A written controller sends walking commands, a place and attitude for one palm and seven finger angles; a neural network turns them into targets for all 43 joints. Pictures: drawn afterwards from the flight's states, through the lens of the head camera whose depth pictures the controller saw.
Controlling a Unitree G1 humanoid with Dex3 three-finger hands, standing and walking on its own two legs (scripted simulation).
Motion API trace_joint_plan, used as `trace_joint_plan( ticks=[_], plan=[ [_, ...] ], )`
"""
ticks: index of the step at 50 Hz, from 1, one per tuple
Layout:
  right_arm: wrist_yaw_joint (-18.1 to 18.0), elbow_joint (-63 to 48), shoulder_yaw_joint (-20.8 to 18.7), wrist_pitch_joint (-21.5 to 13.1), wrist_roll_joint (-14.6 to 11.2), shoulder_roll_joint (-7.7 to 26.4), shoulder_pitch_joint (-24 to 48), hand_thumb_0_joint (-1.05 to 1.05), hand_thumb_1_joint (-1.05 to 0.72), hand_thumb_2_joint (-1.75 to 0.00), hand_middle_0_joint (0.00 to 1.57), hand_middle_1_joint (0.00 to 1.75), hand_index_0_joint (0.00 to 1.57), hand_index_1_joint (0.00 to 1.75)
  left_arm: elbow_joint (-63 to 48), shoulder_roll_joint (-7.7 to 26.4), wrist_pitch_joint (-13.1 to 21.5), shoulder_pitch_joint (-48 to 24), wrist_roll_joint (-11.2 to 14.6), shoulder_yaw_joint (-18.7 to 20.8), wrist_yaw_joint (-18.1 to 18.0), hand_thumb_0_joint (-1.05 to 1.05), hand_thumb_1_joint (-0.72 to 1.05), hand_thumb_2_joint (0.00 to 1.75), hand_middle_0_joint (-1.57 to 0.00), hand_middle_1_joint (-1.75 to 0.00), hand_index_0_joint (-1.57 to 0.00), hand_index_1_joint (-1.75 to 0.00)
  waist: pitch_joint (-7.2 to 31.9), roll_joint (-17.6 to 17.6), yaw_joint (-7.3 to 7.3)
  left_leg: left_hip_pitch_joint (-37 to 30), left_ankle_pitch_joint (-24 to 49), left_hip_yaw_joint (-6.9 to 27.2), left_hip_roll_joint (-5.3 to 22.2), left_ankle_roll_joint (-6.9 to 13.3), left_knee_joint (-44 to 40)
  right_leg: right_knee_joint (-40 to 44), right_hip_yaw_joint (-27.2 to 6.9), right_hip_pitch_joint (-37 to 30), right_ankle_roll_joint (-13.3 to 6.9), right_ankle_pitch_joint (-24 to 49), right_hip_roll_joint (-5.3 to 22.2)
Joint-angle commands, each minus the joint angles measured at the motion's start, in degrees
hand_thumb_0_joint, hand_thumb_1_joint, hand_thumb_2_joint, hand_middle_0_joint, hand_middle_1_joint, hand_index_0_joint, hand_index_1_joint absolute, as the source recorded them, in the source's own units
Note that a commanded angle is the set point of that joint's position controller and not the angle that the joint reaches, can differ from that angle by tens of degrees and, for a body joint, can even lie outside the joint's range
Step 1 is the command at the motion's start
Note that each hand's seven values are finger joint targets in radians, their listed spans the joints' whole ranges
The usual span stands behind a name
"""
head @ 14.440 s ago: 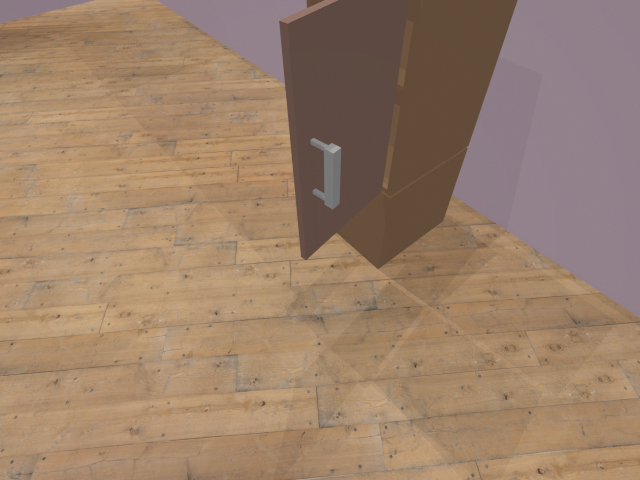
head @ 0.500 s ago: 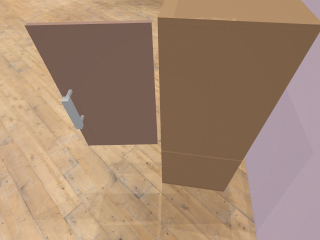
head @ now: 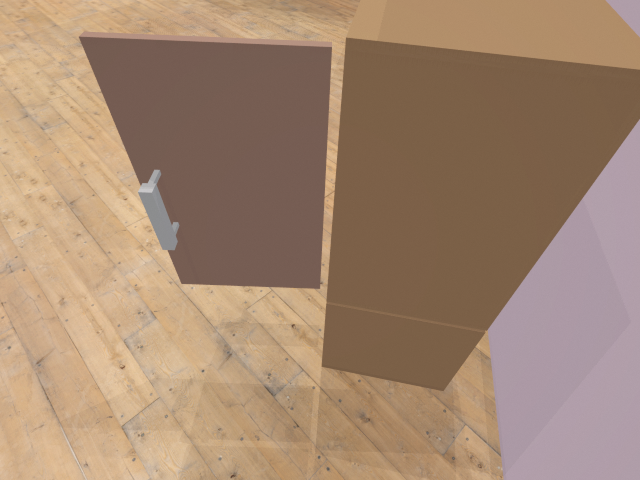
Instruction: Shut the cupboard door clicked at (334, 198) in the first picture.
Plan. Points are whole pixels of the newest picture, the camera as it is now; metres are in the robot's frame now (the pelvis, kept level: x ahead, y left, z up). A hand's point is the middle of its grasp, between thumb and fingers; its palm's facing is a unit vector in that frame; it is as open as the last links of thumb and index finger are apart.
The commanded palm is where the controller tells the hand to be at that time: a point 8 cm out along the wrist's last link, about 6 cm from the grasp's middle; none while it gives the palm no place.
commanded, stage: shuffle to correct the standing spot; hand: left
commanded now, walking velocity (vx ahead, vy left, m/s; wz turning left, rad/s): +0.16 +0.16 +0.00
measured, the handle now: (163, 210) +0.57 +0.34 -0.05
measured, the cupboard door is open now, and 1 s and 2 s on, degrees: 100 100 100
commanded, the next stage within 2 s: come to a stop and stand still in 0.80 s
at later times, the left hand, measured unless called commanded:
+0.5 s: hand (193, 438) +0.20 +0.20 -0.15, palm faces +0.02 -0.97 -0.24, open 7.4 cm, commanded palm none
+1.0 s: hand out of the picture +0.11 +0.33 -0.18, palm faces +0.13 -0.95 -0.28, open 7.3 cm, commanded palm none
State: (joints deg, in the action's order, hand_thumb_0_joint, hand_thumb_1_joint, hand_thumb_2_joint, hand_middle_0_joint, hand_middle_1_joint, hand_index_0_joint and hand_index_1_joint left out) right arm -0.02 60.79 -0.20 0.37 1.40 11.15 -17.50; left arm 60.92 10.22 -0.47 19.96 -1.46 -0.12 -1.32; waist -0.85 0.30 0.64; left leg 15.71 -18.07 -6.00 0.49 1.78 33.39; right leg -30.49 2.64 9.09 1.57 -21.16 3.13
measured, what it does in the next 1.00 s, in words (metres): walks ahead: right foot, then left foot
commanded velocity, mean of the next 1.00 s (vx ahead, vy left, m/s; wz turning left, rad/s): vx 0.08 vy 0.11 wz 0.02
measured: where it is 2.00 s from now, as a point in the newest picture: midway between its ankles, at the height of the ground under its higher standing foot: outside the picture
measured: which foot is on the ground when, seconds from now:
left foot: down 0.00-0.48, up 0.50-0.88, down 0.90-1.00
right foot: down 0.00-0.10, up 0.12-0.46, down 0.48-0.90, up 0.92-1.00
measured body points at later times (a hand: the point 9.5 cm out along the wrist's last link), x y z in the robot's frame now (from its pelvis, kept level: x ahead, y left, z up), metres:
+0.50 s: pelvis +0.09 +0.03 -0.01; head +0.12 +0.00 +0.44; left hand +0.20 +0.25 -0.13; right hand +0.03 -0.18 -0.17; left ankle +0.01 +0.09 -0.72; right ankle +0.13 -0.06 -0.74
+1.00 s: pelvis +0.13 +0.11 -0.01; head +0.16 +0.13 +0.44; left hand +0.10 +0.38 -0.16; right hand +0.24 -0.12 -0.14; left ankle +0.17 +0.23 -0.73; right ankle +0.11 -0.03 -0.68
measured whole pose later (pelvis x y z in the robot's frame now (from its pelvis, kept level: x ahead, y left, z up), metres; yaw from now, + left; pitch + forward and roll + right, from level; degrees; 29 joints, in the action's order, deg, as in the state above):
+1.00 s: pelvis +0.13 +0.11 -0.01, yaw +3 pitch +0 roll +2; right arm -0.2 54.1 -1.1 0.4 1.8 10.2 -10.6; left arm 59.1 14.2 -3.4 17.3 -2.0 4.1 -2.4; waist -3.0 3.9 2.9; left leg 19.8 -13.6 -6.6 0.6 1.6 33.4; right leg -59.4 1.1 24.9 0.2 -29.7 6.1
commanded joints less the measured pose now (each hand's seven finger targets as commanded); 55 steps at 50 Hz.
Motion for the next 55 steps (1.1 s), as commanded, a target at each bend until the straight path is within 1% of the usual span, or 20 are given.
trace_joint_plan(
  ticks=[1, 3, 5, 8, 21, 22, 23, 24, 25, 26, 28, 32, 39, 42, 43, 45, 47, 48, 51, 55],
  plan=[
    [0.0, -3.8, -0.8, -1.4, -0.3, 3.5, -0.6, 0.0, -0.9, -0.9, 0.2, 0.3, 0.2, 0.3, -2.6, 10.7, 1.3, 2.3, -0.1, 3.2, -0.5, 0.0, 0.9, 0.9, -0.2, -0.3, -0.2, -0.3, -7.3, 7.7, -0.17, 3.8, -2.2, 0.2, 0.7, -0.4, -0.4, 11.6, -13.1, 5.6, -9.3, -0.1, 12.2],
    [-0.2, -2.1, -1.1, -2.2, -0.4, 4.9, -5.5, 0.0, -0.9, -0.9, 0.2, 0.3, 0.2, 0.3, -3.2, 8.4, 1.1, 1.0, -0.2, 3.0, -0.2, 0.0, 0.9, 0.9, -0.2, -0.3, -0.2, -0.3, -4.4, 0.0, -1.99, -6.0, 5.9, 3.1, 2.7, 1.1, -5.9, 1.7, -4.6, 9.4, -6.2, 2.6, 5.5],
    [-1.1, 0.2, -2.0, -2.6, 0.2, 9.5, -14.6, 0.0, -0.9, -0.9, 0.2, 0.3, 0.2, 0.3, -5.2, 4.1, 1.0, -2.5, -0.3, 1.9, -0.3, 0.0, 0.9, 0.9, -0.2, -0.3, -0.2, -0.3, -2.8, -17.7, -5.07, -17.8, 20.7, 22.0, 15.7, 8.9, -15.9, -23.0, 4.8, 24.9, -2.8, -14.0, -3.3],
    [-1.8, -0.7, -0.8, -3.4, -0.2, 5.9, -11.8, 0.0, -0.9, -0.9, 0.2, 0.3, 0.2, 0.3, -5.8, 4.3, 1.7, -6.0, -0.1, 2.2, -0.1, 0.0, 0.9, 0.9, -0.2, -0.3, -0.2, -0.3, -3.0, -6.2, -3.19, -15.7, 35.5, 20.8, 18.0, 14.4, -14.5, -36.2, -0.2, 28.5, -3.9, -11.1, 1.9],
    [-1.5, -0.9, -1.3, -2.8, -0.2, 5.9, -8.3, 0.0, -0.9, -0.9, 0.2, 0.3, 0.2, 0.3, -7.5, 1.7, 1.4, -7.2, -0.1, 2.9, 0.3, 0.0, 0.9, 0.9, -0.2, -0.3, -0.2, -0.3, 1.5, -2.3, 1.0, -10.3, 36.6, 9.0, 10.2, 8.9, -9.9, -4.9, 4.6, 7.3, -3.0, 5.3, -1.5],
    [-1.3, -1.2, -1.4, -2.8, -0.7, 5.9, -7.3, 0.0, -0.9, -0.9, 0.2, 0.3, 0.2, 0.3, -6.5, 3.0, 1.9, -3.1, -0.2, 3.3, 0.1, 0.0, 0.9, 0.9, -0.2, -0.3, -0.2, -0.3, 2.6, 0.0, 3.19, -6.2, 32.4, 7.2, 8.7, 6.7, -4.9, 1.1, 4.1, -0.9, -3.0, 11.0, -0.6],
    [-0.9, -1.5, -1.2, -3.0, -1.2, 4.4, -7.3, 0.0, -0.9, -0.9, 0.2, 0.3, 0.2, 0.3, -5.0, 7.1, 2.7, 2.7, -0.5, 4.4, -0.4, 0.0, 0.9, 0.9, -0.2, -0.3, -0.2, -0.3, 5.8, 6.5, 5.58, 3.4, 20.6, 4.7, 5.2, 3.9, 5.1, 4.5, -4.8, -13.7, -5.7, 15.3, 7.6],
    [-0.7, -3.5, -1.2, -3.0, -1.3, 2.1, -8.2, 0.0, -0.9, -0.9, 0.2, 0.3, 0.2, 0.3, -4.6, 12.3, 2.9, 7.2, -0.4, 5.5, -0.8, 0.0, 0.9, 0.9, -0.2, -0.3, -0.2, -0.3, 9.0, 19.6, 6.24, 16.9, -13.4, 0.7, -3.5, -0.2, 21.9, 10.2, -29.2, -22.7, -14.3, 25.3, 25.8],
    [-1.0, -4.1, -2.0, -2.1, -0.1, 4.7, -6.4, 0.0, -0.9, -0.9, 0.2, 0.3, 0.2, 0.3, -4.4, 13.3, 2.7, 7.3, 0.5, 5.7, -0.9, 0.0, 0.9, 0.9, -0.2, -0.3, -0.2, -0.3, 6.0, 11.9, 5.51, 19.4, -18.0, 6.6, -1.6, -1.1, 34.1, 14.2, -32.4, -15.9, -18.8, 26.7, 29.6],
    [-0.7, -4.6, -2.3, -1.6, 0.1, 3.9, -5.7, 0.0, -0.9, -0.9, 0.2, 0.3, 0.2, 0.3, -5.5, 12.2, 2.4, 3.4, 0.7, 5.6, -1.0, 0.0, 0.9, 0.9, -0.2, -0.3, -0.2, -0.3, -0.2, 6.2, 3.37, 21.9, -14.2, 8.4, 1.0, -1.3, 37.1, 15.5, -27.5, -9.0, -19.0, 19.8, 28.2],
    [0.1, -3.8, -2.3, -0.1, 0.2, 2.9, -2.8, 0.0, -0.9, -0.9, 0.2, 0.3, 0.2, 0.3, -6.7, 8.2, 2.9, -2.3, 0.5, 4.7, -1.2, 0.0, 0.9, 0.9, -0.2, -0.3, -0.2, -0.3, -4.4, 7.6, 0.91, 20.4, -6.9, 8.2, 3.5, -2.2, 38.8, 16.7, -18.9, 2.6, -14.2, 17.0, 22.1],
    [0.7, -3.4, -2.0, 0.9, -0.2, 1.2, -4.1, 0.0, -0.9, -0.9, 0.2, 0.3, 0.2, 0.3, -7.1, 8.2, 3.3, -4.1, 0.1, 4.5, -0.5, 0.0, 0.9, 0.9, -0.2, -0.3, -0.2, -0.3, -1.1, 8.8, -0.99, 13.6, 0.4, 4.2, 3.4, -4.4, 29.4, 16.1, -5.1, 6.6, -10.3, 23.1, 15.1],
    [1.1, -7.7, -2.0, 0.3, -0.9, 1.6, 4.0, 0.0, -0.9, -0.9, 0.2, 0.3, 0.2, 0.3, -6.2, 12.8, 1.9, -1.8, -0.7, 6.0, 0.0, 0.0, 0.9, 0.9, -0.2, -0.3, -0.2, -0.3, 0.0, 11.6, 2.24, 7.3, 0.7, -0.1, 1.4, -5.4, 8.2, 12.2, -5.1, 4.8, -9.2, 19.2, 15.2],
    [0.8, -7.2, -2.4, -0.2, -1.0, 3.1, 1.0, 0.0, -0.9, -0.9, 0.2, 0.3, 0.2, 0.3, -5.9, 13.5, 0.7, -2.5, -0.5, 6.3, -0.3, 0.0, 0.9, 0.9, -0.2, -0.3, -0.2, -0.3, 1.1, 10.8, 0.36, -3.5, 5.0, -1.8, -0.1, -4.8, -3.8, 6.1, -4.3, 8.6, -6.8, 15.2, 14.3],
    [0.5, -6.3, -2.8, -0.4, -1.0, 4.5, -2.0, 0.0, -0.9, -0.9, 0.2, 0.3, 0.2, 0.3, -6.3, 11.8, 0.1, -2.7, -0.5, 5.9, -0.3, 0.0, 0.9, 0.9, -0.2, -0.3, -0.2, -0.3, 1.7, 5.2, -1.03, -10.0, 8.1, -1.0, 1.3, -4.6, -8.8, -0.4, -2.2, 12.1, -5.4, 9.9, 11.5],
    [-0.2, -6.7, -4.4, 0.0, -0.3, 13.2, -5.4, 0.0, -0.9, -0.9, 0.2, 0.3, 0.2, 0.3, -8.3, 5.6, -1.1, -3.3, 0.0, 4.5, -0.5, 0.0, 0.9, 0.9, -0.2, -0.3, -0.2, -0.3, 3.4, -20.3, -2.64, -10.6, 22.8, 19.9, 19.7, 5.2, -16.3, -24.5, 4.0, 22.8, -0.3, -18.2, 0.4],
    [-0.5, -8.9, -3.4, 0.2, 0.6, 11.1, -1.3, 0.0, -0.9, -0.9, 0.2, 0.3, 0.2, 0.3, -8.8, 4.4, -1.1, -1.6, -0.2, 4.2, -1.0, 0.0, 0.9, 0.9, -0.2, -0.3, -0.2, -0.3, 1.1, -9.2, -0.71, 0.1, 12.6, 18.0, 20.8, 10.1, -18.2, -36.5, -0.6, 20.4, -2.4, -13.3, 1.7],
    [-0.9, -8.4, -2.7, -0.4, 0.5, 8.2, 1.9, 0.0, -0.9, -0.9, 0.2, 0.3, 0.2, 0.3, -6.7, 3.1, -1.1, -1.1, -0.6, 3.8, -1.1, 0.0, 0.9, 0.9, -0.2, -0.3, -0.2, -0.3, 1.9, -13.5, 0.39, 2.0, 12.0, 18.6, 18.5, 8.8, -19.4, -38.3, -2.1, 20.5, -2.3, -10.3, 1.3],
    [-1.6, -8.2, -1.4, -1.9, 0.0, 5.6, 4.3, 0.0, -0.9, -0.9, 0.2, 0.3, 0.2, 0.3, -3.3, 3.4, -0.7, 2.6, -0.2, 3.0, -0.4, 0.0, 0.9, 0.9, -0.2, -0.3, -0.2, -0.3, 2.6, -5.5, 1.49, -0.2, 20.5, 12.2, 14.5, 6.7, -18.0, -33.6, -3.4, 16.9, -0.8, -0.7, 1.1],
    [-2.7, -6.2, -2.2, -1.5, 0.3, 6.5, 1.9, 0.0, -0.9, -0.9, 0.2, 0.3, 0.2, 0.3, -3.7, 3.4, -1.3, 0.5, 0.3, 2.7, -0.2, 0.0, 0.9, 0.9, -0.2, -0.3, -0.2, -0.3, 3.9, -5.3, -0.72, -6.6, 31.3, 13.2, 18.4, 8.5, -15.6, -20.7, -2.3, 14.1, -0.2, -5.7, 0.3]
  ],
)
